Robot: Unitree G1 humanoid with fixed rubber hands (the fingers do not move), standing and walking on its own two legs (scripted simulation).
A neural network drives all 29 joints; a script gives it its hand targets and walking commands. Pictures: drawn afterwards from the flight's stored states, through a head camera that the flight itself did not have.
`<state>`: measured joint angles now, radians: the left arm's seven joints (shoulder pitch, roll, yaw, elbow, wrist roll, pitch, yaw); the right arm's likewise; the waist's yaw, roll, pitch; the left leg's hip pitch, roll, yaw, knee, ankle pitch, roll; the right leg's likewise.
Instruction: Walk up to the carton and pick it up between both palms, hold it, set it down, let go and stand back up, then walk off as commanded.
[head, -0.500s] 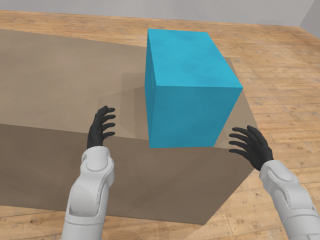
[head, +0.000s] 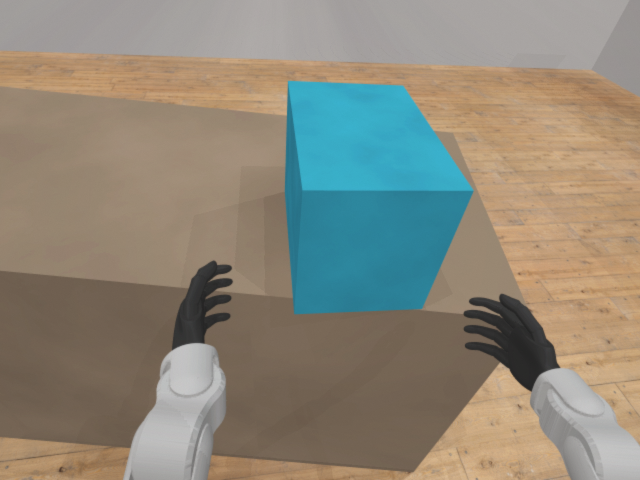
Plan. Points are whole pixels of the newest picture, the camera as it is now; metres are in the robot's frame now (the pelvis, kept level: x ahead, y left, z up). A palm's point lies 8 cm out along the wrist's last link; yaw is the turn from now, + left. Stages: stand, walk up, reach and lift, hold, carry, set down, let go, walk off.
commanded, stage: set down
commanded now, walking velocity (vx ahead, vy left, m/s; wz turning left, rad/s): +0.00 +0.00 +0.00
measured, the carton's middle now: (352, 191) +0.52 -0.02 +0.10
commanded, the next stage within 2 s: none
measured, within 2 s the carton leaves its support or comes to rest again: neither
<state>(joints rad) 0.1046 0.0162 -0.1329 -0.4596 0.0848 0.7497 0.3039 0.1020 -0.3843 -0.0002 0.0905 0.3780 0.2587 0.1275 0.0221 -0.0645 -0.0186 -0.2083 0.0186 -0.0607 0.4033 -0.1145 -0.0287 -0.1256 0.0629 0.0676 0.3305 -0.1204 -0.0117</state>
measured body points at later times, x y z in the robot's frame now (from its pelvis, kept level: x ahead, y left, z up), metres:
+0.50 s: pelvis +0.03 +0.00 +0.00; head +0.00 +0.03 +0.45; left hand +0.27 +0.17 +0.07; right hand +0.27 -0.22 +0.06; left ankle +0.07 +0.12 -0.74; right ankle +0.04 -0.12 -0.74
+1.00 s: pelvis +0.06 +0.00 +0.00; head +0.05 +0.03 +0.45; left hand +0.27 +0.20 +0.00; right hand +0.25 -0.24 +0.02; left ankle +0.07 +0.12 -0.74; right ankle +0.04 -0.12 -0.74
